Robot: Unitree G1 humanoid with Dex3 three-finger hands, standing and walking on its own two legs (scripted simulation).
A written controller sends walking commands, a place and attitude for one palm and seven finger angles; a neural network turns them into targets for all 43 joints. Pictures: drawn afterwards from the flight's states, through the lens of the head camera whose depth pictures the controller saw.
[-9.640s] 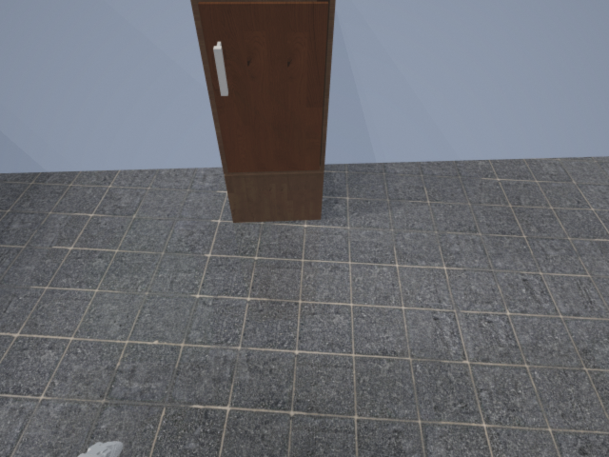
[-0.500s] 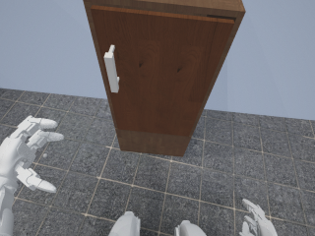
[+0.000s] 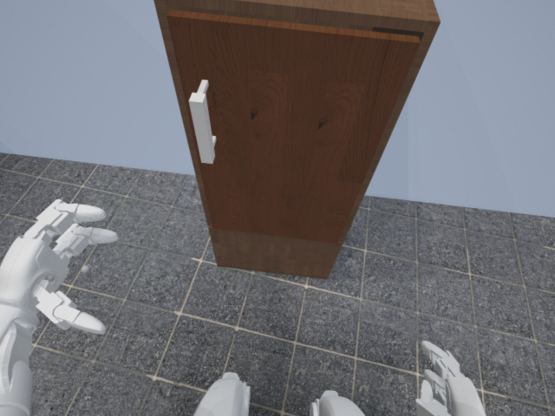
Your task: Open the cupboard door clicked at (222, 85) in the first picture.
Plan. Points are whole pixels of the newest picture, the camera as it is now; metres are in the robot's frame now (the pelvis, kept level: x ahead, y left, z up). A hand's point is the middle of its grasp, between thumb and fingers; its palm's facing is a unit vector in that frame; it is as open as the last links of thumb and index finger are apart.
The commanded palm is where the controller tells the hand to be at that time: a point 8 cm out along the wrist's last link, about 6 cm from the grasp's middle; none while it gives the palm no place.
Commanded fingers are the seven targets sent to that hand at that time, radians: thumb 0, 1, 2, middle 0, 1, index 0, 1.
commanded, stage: move the hooked fingers beside the handle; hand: left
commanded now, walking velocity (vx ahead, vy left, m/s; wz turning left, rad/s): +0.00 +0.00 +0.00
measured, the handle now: (206, 123) +0.58 +0.17 +0.05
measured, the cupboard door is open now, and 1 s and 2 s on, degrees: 0 0 0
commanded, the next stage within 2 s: none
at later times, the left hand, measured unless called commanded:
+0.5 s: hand (122, 215) +0.37 +0.25 +0.05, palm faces -0.06 -1.00 -0.03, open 13.9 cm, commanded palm +0.36 +0.30 +0.05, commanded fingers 0.00 -0.50 0.30 -0.30 -1.20 -0.30 -1.20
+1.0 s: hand (147, 175) +0.45 +0.24 +0.05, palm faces -0.07 -1.00 -0.02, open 13.9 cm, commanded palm +0.44 +0.28 +0.05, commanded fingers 0.00 -0.50 0.30 -0.30 -1.20 -0.30 -1.20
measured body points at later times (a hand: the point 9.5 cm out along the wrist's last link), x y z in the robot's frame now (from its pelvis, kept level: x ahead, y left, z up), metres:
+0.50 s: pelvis +0.00 +0.00 +0.00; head +0.09 +0.02 +0.44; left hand +0.37 +0.30 +0.05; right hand +0.10 -0.27 -0.10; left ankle +0.04 +0.10 -0.66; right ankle +0.00 -0.12 -0.66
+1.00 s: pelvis +0.00 +0.00 -0.01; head +0.12 +0.03 +0.42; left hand +0.45 +0.29 +0.05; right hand +0.06 -0.27 -0.11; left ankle +0.04 +0.10 -0.66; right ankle +0.00 -0.12 -0.66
